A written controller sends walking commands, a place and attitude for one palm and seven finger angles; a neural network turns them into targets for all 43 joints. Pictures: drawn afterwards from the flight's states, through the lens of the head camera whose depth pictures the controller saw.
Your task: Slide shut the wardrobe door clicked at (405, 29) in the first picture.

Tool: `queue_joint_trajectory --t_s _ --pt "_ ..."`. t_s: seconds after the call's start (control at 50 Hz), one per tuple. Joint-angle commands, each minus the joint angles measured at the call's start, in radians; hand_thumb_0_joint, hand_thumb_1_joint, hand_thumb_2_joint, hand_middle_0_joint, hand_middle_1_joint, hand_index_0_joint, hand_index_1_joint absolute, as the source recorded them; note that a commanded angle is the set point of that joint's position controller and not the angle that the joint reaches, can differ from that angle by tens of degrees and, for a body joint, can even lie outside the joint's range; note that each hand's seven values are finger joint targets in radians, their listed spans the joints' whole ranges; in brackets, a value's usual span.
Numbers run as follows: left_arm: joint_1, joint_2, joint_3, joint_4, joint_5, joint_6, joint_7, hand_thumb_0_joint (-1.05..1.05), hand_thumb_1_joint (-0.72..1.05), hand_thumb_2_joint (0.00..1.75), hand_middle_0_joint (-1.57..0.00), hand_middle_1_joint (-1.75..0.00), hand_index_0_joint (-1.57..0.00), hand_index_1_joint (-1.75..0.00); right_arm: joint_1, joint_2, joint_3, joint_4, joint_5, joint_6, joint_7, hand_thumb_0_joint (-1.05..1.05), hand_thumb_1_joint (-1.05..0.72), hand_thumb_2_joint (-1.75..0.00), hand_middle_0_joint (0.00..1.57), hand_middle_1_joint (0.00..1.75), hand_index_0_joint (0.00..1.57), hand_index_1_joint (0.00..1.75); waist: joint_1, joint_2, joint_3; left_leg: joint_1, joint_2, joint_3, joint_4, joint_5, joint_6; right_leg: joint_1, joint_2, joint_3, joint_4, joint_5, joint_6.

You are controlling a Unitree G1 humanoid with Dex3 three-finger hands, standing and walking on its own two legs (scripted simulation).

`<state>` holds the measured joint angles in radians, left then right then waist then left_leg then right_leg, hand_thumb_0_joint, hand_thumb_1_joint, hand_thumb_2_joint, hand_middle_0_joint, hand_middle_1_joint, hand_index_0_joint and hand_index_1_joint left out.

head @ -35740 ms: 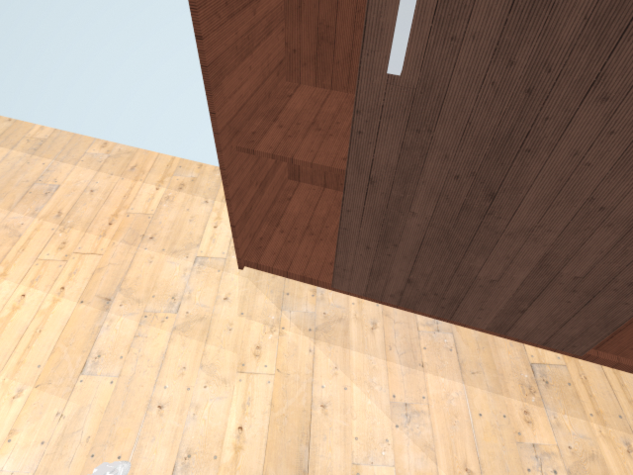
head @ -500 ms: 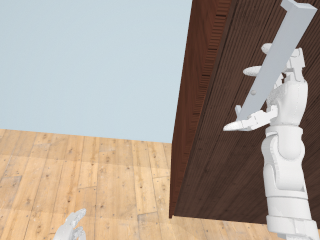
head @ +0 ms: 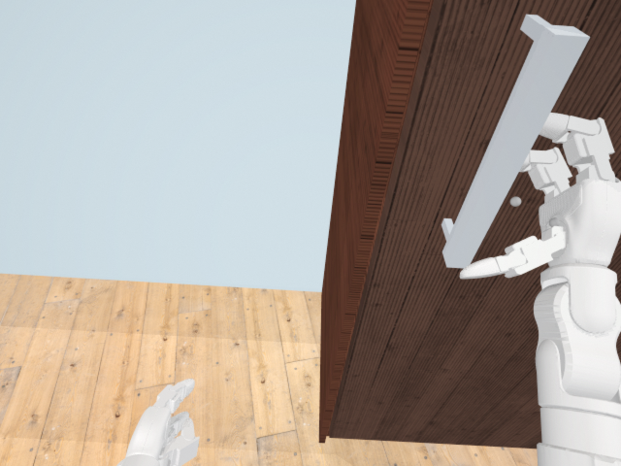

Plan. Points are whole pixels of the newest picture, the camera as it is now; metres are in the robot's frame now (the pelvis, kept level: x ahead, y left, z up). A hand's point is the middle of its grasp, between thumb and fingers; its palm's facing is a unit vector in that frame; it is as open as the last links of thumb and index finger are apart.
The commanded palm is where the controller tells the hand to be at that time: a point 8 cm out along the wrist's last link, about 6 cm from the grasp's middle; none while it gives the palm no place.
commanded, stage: slip the hand off the handle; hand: right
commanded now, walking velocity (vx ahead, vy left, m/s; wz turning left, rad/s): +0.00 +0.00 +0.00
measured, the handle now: (488, 159) +0.36 -0.16 +0.27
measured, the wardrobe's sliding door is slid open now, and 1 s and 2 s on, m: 0.01 0.01 0.01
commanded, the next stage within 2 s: draw the hand back to the body in 0.88 s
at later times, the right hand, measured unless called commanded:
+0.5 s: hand (565, 238) +0.27 -0.21 +0.25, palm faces +0.15 +0.99 -0.06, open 14.7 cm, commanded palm +0.23 -0.25 +0.25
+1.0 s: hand (608, 304) +0.20 -0.21 +0.25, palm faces +0.16 +0.98 -0.10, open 14.7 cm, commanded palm +0.17 -0.26 +0.24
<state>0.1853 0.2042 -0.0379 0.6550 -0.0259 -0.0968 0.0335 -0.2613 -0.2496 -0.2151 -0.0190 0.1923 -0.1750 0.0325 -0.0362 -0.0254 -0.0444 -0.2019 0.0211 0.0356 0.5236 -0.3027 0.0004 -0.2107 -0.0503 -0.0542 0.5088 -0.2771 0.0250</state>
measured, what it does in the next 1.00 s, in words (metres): stands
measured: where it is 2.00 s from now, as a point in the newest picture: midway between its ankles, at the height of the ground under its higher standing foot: outside the picture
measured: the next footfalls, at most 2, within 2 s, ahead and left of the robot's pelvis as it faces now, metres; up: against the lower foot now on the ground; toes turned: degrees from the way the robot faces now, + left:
none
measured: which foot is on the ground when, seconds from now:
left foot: down 0.00-1.00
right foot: down 0.00-1.00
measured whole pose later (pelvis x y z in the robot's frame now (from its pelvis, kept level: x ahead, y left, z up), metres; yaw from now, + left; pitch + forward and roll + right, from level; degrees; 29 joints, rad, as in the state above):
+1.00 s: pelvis -0.01 -0.01 +0.00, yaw -2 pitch -4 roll +0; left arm 0.18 0.23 -0.07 0.65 -0.03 -0.23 0.06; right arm 0.12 -0.27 -0.29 -0.42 0.32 -0.15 0.17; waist -0.08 -0.04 -0.04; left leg -0.16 0.03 0.07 0.54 -0.31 -0.01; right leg -0.20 -0.04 -0.02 0.56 -0.29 0.01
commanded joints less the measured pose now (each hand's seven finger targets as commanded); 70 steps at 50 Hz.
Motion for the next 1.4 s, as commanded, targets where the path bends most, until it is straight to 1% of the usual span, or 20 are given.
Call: queue_joint_trajectory --t_s 0.0,0.16,0.18,0.24,0.26,0.44,0.46,0.52,0.72,0.86,0.94,0.98,1.0,1.02,1.08,1.18,1.28,1.32,1.34,1.38 --pt "-0.097 0.129 0.051 -0.149 -0.002 -0.061 0.017 0.00 0.90 0.90 -0.20 -0.30 -0.20 -0.30 -0.368 -0.186 -0.094 -0.194 0.010 -0.085 0.024 0.00 0.55 -0.20 0.25 1.15 0.25 1.15 0.010 0.009 -0.210 0.037 -0.019 -0.005 -0.051 0.367 0.013 0.077 0.040 -0.001 -0.023 0.287 -0.038" --pt "-0.091 0.152 0.051 -0.126 -0.012 -0.090 0.041 0.00 0.90 0.90 -0.20 -0.30 -0.20 -0.30 -0.417 -0.259 -0.143 -0.082 0.056 -0.118 0.113 0.00 0.55 -0.20 0.25 1.15 0.25 1.15 0.019 0.017 -0.175 -0.011 -0.019 -0.012 -0.073 0.224 0.013 0.036 0.042 0.016 -0.029 0.167 -0.040" --pt "-0.100 0.147 0.048 -0.132 -0.013 -0.096 0.042 0.00 0.90 0.90 -0.20 -0.30 -0.20 -0.30 -0.416 -0.230 -0.121 -0.092 0.064 -0.119 0.121 0.00 0.55 -0.20 0.25 1.15 0.25 1.15 0.017 0.004 -0.174 -0.014 -0.019 -0.012 -0.075 0.199 0.013 0.036 0.043 0.018 -0.031 0.150 -0.039" --pt "-0.106 0.150 0.050 -0.141 -0.010 -0.109 0.041 0.00 0.90 0.90 -0.20 -0.30 -0.20 -0.30 -0.304 -0.273 -0.190 -0.121 0.080 -0.125 0.126 0.00 0.55 -0.20 0.25 1.15 0.25 1.15 -0.015 0.019 -0.201 0.023 -0.019 -0.010 -0.068 0.207 0.015 0.028 0.042 0.018 -0.033 0.158 -0.040" --pt "-0.110 0.146 0.047 -0.149 -0.011 -0.114 0.038 0.00 0.90 0.90 -0.20 -0.30 -0.20 -0.30 -0.296 -0.237 -0.161 -0.141 0.084 -0.126 0.129 0.00 0.55 -0.20 0.25 1.15 0.25 1.15 -0.012 0.008 -0.206 0.022 -0.017 -0.008 -0.061 0.225 0.015 0.034 0.042 0.017 -0.033 0.172 -0.040" --pt "-0.121 0.145 0.042 -0.145 -0.007 -0.150 0.037 0.00 0.90 0.90 -0.20 -0.30 -0.20 -0.30 -0.175 -0.249 -0.179 -0.287 0.077 -0.099 0.091 0.00 0.55 -0.20 0.25 1.15 0.25 1.15 -0.018 0.019 -0.127 -0.008 -0.026 -0.002 -0.086 0.142 0.013 0.030 0.031 0.022 -0.048 0.119 -0.037" --pt "-0.129 0.141 0.037 -0.154 -0.008 -0.154 0.035 0.00 0.90 0.90 -0.20 -0.30 -0.20 -0.30 -0.173 -0.205 -0.135 -0.311 0.079 -0.097 0.095 0.00 0.55 -0.20 0.25 1.15 0.25 1.15 -0.011 0.004 -0.129 -0.013 -0.023 -0.002 -0.086 0.136 0.012 0.037 0.033 0.024 -0.051 0.114 -0.038" --pt "-0.134 0.135 0.031 -0.153 -0.005 -0.165 0.035 0.00 0.90 0.90 -0.20 -0.30 -0.20 -0.30 -0.139 -0.200 -0.129 -0.361 0.082 -0.088 0.092 0.00 0.55 -0.20 0.25 1.15 0.25 1.15 -0.014 -0.012 -0.120 -0.014 -0.025 0.000 -0.086 0.130 0.014 0.047 0.031 0.031 -0.054 0.108 -0.035" --pt "-0.145 0.131 0.021 -0.164 -0.001 -0.172 0.034 0.00 0.90 0.90 -0.20 -0.30 -0.20 -0.30 0.053 -0.196 -0.157 -0.484 0.120 -0.045 0.124 0.00 0.55 -0.20 0.25 1.15 0.25 1.15 -0.028 0.014 -0.113 0.016 -0.021 0.011 -0.079 0.195 0.010 0.050 0.034 0.037 -0.046 0.149 -0.034" --pt "-0.149 0.131 0.015 -0.180 0.002 -0.182 0.031 0.00 0.90 0.90 -0.20 -0.30 -0.20 -0.30 0.168 -0.171 -0.137 -0.617 0.136 -0.032 0.136 0.00 0.55 -0.20 0.25 1.15 0.25 1.15 -0.029 -0.023 -0.117 0.019 -0.017 0.017 -0.067 0.232 0.010 0.074 0.037 0.041 -0.031 0.181 -0.035" --pt "-0.149 0.133 0.014 -0.159 -0.001 -0.186 0.043 0.00 0.90 0.90 -0.20 -0.30 -0.20 -0.30 0.138 -0.177 -0.144 -0.567 0.140 -0.019 0.134 0.00 0.55 -0.20 0.25 1.15 0.25 1.15 -0.018 0.003 -0.032 -0.027 -0.020 0.014 -0.096 0.157 0.007 0.040 0.037 0.047 -0.033 0.119 -0.034" --pt "-0.150 0.133 0.014 -0.160 -0.002 -0.188 0.045 0.00 0.90 0.90 -0.20 -0.30 -0.20 -0.30 0.136 -0.182 -0.150 -0.561 0.143 -0.022 0.135 0.00 0.55 -0.20 0.25 1.15 0.25 1.15 -0.020 0.011 -0.052 -0.020 -0.017 0.013 -0.093 0.141 0.008 0.039 0.039 0.051 -0.036 0.110 -0.034" --pt "-0.158 0.135 0.015 -0.169 -0.016 -0.172 0.041 0.00 0.90 0.90 -0.20 -0.30 -0.20 -0.30 0.257 -0.246 -0.139 -0.500 0.081 0.098 0.146 0.00 0.55 -0.20 0.25 1.15 0.25 1.15 -0.057 -0.065 -0.070 0.015 -0.013 0.006 -0.082 0.150 0.014 0.025 0.032 0.041 -0.063 0.098 -0.036" --pt "-0.175 0.124 0.008 -0.197 -0.023 -0.160 0.041 0.00 0.90 0.90 -0.20 -0.30 -0.20 -0.30 0.206 -0.214 -0.109 -0.598 0.088 0.153 0.154 0.00 0.55 -0.20 0.25 1.15 0.25 1.15 -0.049 -0.097 -0.085 0.029 -0.007 0.009 -0.090 0.173 0.012 0.040 0.042 0.038 -0.068 0.120 -0.039" --pt "-0.194 0.130 0.007 -0.212 -0.033 -0.150 0.049 0.00 0.90 0.90 -0.20 -0.30 -0.20 -0.30 0.235 -0.275 -0.179 -0.656 0.100 0.278 0.157 0.00 0.55 -0.20 0.25 1.15 0.25 1.15 -0.056 -0.017 -0.126 0.064 -0.013 0.026 -0.092 0.225 0.006 0.067 0.035 0.042 -0.064 0.174 -0.044" --pt "-0.225 0.147 -0.005 -0.217 -0.055 -0.157 0.066 0.00 0.90 0.90 -0.20 -0.30 -0.20 -0.30 0.236 -0.317 -0.263 -0.690 0.182 0.451 0.198 0.00 0.55 -0.20 0.25 1.15 0.25 1.15 -0.061 -0.016 -0.161 0.072 -0.020 0.039 -0.084 0.296 0.002 0.114 0.037 0.046 -0.051 0.235 -0.044" --pt "-0.228 0.163 -0.015 -0.197 -0.068 -0.170 0.080 0.00 0.90 0.90 -0.20 -0.30 -0.20 -0.30 0.227 -0.294 -0.278 -0.566 0.247 0.557 0.240 0.00 0.55 -0.20 0.25 1.15 0.25 1.15 -0.051 0.030 -0.066 0.001 -0.029 0.035 -0.106 0.228 -0.004 0.104 0.041 0.057 -0.052 0.183 -0.046" --pt "-0.223 0.167 -0.011 -0.201 -0.068 -0.175 0.078 0.00 0.90 0.90 -0.20 -0.30 -0.20 -0.30 0.215 -0.299 -0.260 -0.582 0.228 0.563 0.247 0.00 0.55 -0.20 0.25 1.15 0.25 1.15 -0.044 0.023 -0.048 -0.016 -0.027 0.029 -0.112 0.190 -0.007 0.097 0.043 0.058 -0.049 0.161 -0.050" --pt "-0.231 0.166 -0.011 -0.200 -0.068 -0.173 0.075 0.00 0.90 0.90 -0.20 -0.30 -0.20 -0.30 0.198 -0.287 -0.243 -0.604 0.215 0.561 0.246 0.00 0.55 -0.20 0.25 1.15 0.25 1.15 -0.043 -0.028 -0.034 -0.026 -0.026 0.023 -0.118 0.171 -0.005 0.100 0.045 0.051 -0.046 0.150 -0.051" --pt "-0.214 0.167 -0.007 -0.206 -0.066 -0.180 0.073 0.00 0.90 0.90 -0.20 -0.30 -0.20 -0.30 0.196 -0.290 -0.228 -0.616 0.205 0.546 0.247 0.00 0.55 -0.20 0.25 1.15 0.25 1.15 -0.034 -0.010 -0.032 -0.031 -0.025 0.026 -0.121 0.145 -0.007 0.099 0.044 0.055 -0.046 0.130 -0.052"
